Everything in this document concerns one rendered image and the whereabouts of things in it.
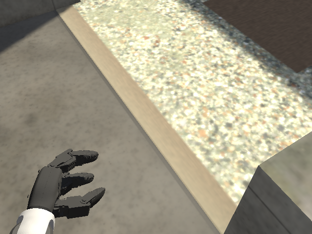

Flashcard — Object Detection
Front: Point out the left robot forearm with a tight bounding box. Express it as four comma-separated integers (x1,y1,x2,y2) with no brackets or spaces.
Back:
10,208,56,234

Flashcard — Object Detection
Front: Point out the robot left hand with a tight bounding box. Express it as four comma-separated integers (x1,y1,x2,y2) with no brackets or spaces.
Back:
27,148,105,219

